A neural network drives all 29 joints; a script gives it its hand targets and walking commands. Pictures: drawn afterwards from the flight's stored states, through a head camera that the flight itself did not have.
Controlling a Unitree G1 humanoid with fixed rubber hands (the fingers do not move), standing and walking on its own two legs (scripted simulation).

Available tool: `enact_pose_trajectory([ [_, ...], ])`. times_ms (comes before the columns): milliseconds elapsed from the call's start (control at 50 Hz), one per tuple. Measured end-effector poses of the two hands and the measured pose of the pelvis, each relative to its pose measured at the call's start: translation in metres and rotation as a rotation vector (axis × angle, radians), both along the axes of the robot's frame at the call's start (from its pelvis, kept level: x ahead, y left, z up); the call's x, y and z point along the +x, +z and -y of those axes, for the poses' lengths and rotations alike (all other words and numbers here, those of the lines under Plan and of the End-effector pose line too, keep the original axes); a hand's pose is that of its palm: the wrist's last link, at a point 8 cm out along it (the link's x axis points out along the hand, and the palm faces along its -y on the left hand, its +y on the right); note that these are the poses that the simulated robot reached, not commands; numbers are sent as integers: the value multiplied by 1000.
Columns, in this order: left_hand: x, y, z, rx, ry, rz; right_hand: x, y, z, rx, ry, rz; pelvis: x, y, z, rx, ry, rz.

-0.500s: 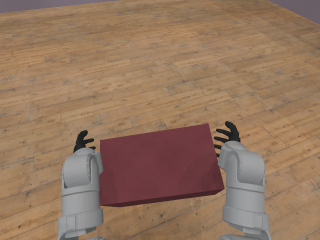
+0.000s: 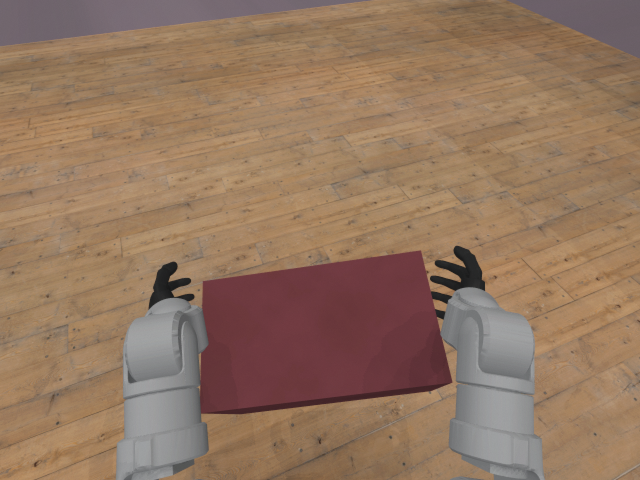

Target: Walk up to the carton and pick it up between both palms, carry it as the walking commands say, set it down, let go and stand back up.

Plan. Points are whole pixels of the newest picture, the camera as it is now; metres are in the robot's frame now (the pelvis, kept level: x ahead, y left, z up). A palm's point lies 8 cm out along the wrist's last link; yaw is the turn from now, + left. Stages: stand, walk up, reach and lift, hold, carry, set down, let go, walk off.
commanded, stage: carry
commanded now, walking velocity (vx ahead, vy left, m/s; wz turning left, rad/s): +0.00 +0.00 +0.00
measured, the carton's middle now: (323, 339) +0.31 +0.00 -0.02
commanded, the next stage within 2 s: none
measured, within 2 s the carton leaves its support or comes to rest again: neither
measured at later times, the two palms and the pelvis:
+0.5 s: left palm (171, 324) +0.29 +0.18 +0.07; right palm (468, 305) +0.29 -0.17 +0.09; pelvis -0.01 -0.01 +0.00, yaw +0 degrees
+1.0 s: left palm (158, 329) +0.29 +0.19 +0.07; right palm (456, 308) +0.29 -0.16 +0.09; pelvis -0.01 +0.00 +0.00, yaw +0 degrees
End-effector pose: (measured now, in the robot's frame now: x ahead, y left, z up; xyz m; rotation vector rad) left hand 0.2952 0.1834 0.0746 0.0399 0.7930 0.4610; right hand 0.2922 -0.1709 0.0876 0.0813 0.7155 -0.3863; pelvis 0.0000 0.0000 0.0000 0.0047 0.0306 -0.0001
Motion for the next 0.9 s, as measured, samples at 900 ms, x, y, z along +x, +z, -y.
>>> enact_pose_trajectory([
  [900, -12, -1, -7, 70, 58, -52, -6, -3, -12, 0, 7, -30, -11, 0, -3, -9, 0, 10],
])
